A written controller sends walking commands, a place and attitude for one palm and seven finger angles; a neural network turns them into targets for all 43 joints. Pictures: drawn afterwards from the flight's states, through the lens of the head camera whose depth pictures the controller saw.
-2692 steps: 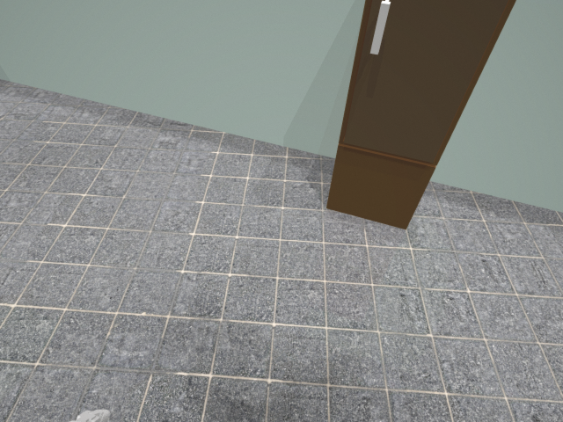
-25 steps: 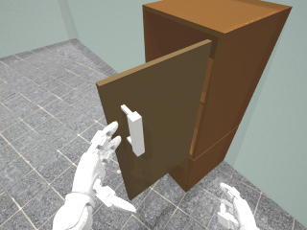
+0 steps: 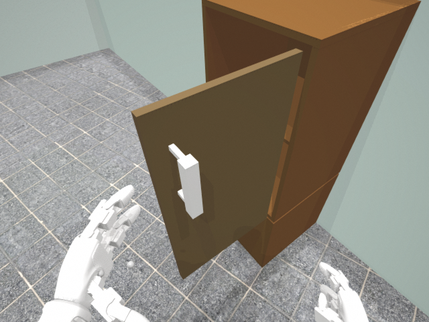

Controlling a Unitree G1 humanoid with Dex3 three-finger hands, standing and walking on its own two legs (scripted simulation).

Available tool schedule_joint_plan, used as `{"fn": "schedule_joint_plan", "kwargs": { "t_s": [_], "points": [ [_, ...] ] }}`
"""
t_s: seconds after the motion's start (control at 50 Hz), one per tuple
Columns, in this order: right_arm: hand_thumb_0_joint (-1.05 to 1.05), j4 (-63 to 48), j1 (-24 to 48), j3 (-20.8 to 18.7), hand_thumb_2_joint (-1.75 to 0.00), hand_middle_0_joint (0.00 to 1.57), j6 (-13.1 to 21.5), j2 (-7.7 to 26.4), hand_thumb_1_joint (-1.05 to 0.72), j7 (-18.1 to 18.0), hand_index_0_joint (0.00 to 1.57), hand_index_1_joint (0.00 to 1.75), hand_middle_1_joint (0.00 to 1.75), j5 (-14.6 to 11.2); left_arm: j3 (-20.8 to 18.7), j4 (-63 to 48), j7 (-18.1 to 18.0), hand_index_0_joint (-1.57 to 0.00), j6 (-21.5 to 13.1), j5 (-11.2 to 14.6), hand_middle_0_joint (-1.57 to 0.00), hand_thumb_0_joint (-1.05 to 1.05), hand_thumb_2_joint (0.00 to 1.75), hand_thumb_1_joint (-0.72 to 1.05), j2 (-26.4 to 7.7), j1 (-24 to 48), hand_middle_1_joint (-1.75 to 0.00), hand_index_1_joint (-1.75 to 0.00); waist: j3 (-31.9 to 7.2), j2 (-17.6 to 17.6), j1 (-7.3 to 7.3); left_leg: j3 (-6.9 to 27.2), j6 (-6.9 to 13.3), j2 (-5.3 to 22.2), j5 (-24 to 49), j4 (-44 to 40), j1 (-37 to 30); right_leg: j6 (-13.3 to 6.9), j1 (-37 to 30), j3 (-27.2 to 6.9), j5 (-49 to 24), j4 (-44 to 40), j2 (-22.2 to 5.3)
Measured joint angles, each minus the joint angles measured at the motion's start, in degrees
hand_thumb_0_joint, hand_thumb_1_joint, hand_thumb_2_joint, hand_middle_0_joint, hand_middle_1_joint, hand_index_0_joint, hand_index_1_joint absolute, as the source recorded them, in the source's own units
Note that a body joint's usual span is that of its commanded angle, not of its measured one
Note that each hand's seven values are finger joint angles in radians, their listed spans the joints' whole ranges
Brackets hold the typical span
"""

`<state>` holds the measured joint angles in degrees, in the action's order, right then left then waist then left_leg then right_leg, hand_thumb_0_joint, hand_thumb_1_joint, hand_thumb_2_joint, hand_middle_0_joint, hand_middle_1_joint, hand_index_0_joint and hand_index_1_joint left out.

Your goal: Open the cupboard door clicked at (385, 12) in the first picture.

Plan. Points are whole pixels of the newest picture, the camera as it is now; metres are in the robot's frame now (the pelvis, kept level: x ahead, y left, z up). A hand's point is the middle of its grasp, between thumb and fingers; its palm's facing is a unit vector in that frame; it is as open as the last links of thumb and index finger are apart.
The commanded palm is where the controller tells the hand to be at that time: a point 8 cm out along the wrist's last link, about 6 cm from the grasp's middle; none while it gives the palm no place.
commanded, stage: draw the hand back to the body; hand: left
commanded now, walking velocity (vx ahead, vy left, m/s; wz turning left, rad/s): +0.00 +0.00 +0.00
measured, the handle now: (184, 181) +0.32 +0.08 +0.13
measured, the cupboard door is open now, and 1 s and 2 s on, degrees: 90 90 90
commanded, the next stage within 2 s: step back with the hand held close in 1.62 s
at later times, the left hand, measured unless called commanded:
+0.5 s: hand (96, 256) +0.18 +0.18 +0.14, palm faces -0.05 -1.00 -0.07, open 16.3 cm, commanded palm +0.15 +0.24 +0.16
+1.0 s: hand (48, 231) +0.20 +0.25 +0.16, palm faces +0.34 -0.87 -0.36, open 12.0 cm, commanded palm +0.15 +0.30 +0.18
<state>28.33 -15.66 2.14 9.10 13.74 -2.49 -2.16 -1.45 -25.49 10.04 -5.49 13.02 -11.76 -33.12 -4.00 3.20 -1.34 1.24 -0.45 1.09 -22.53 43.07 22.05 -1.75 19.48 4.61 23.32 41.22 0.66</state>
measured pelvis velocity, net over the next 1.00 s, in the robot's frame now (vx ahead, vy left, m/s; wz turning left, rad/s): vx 0.01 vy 0.03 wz -0.03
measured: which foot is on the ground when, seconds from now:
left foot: down 0.00-1.00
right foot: down 0.00-1.00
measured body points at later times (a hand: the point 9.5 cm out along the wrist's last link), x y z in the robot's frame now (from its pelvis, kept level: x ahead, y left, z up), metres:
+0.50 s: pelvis +0.00 +0.02 +0.01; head -0.03 +0.01 +0.45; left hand +0.17 +0.23 +0.15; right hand +0.19 -0.19 -0.05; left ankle +0.00 +0.13 -0.71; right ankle -0.02 -0.10 -0.71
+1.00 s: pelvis +0.01 +0.03 +0.03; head -0.01 +0.01 +0.47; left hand +0.17 +0.29 +0.18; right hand +0.19 -0.19 -0.06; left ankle +0.00 +0.13 -0.71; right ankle -0.02 -0.10 -0.71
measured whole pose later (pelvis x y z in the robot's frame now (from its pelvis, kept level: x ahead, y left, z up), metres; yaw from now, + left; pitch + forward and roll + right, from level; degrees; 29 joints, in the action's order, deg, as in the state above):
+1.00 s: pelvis +0.01 +0.03 +0.03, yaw -2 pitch -3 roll -1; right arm 35.2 -12.2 2.7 7.0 12.3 -4.1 0.1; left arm -12.3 -26.2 -7.2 -3.9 3.0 -18.0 -30.3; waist 0.9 3.0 -3.7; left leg -1.4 1.4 -0.1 -16.2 28.0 8.3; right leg 0.2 6.2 2.0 15.7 25.3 -0.2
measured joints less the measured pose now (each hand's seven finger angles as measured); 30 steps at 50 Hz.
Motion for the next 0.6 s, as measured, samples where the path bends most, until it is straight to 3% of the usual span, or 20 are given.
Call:
{"fn": "schedule_joint_plan", "kwargs": {
  "t_s": [0.16, 0.36, 0.56, 0.6],
  "points": [
    [0.02, 0.33, 0.65, 0.74, -0.90, 0.20, 1.50, -0.45, -0.90, -0.40, 0.20, 0.30, 0.30, -0.17, 0.76, 0.20, -0.13, -0.15, 1.25, -0.43, -0.15, -0.01, 0.30, -0.50, -0.17, 3.37, -0.30, -0.30, 0.14, 0.01, -0.08, -0.27, 0.67, -0.47, -0.08, 0.63, 0.55, 0.60, 0.43, -0.26, -0.17, 0.32, -0.48],
    [0.02, 0.57, 0.77, 1.57, -0.90, 0.20, 1.29, -0.96, -0.90, -0.45, 0.20, 0.30, 0.30, -0.66, -3.57, -1.94, 0.76, -0.15, 5.47, 1.52, -0.15, -0.01, 0.30, -0.50, -1.74, 2.46, -0.30, -0.30, -0.47, 0.11, -0.36, -0.79, 1.31, -0.71, 0.36, -1.03, -1.58, 1.30, -1.89, -0.77, -1.17, -2.02, -0.68],
    [0.02, 1.48, 1.47, 1.60, -0.90, 0.20, 2.16, -0.20, -0.90, -0.69, 0.20, 0.30, 0.30, -0.92, -5.83, -3.33, 2.46, -0.15, 7.45, 2.37, -0.15, -0.01, 0.31, -0.47, -3.11, 3.00, -0.30, -0.30, -0.15, -0.01, -1.00, -0.55, 1.77, -1.13, 1.15, -2.34, -3.07, 1.77, -3.83, -0.51, -2.21, -4.01, -1.02],
    [0.02, 1.64, 1.73, 1.60, -0.90, 0.20, 1.89, -0.51, -0.90, -1.42, 0.20, 0.30, 0.30, -0.27, -5.40, -3.88, -1.73, -0.16, 7.02, -1.40, -0.15, -0.01, 0.32, -0.44, -4.41, 3.18, -0.30, -0.30, 0.45, -0.19, -1.48, -0.86, 1.73, -0.96, 1.50, -3.26, -4.12, 1.74, -4.76, -0.84, -2.70, -4.99, -0.84]
  ]
}}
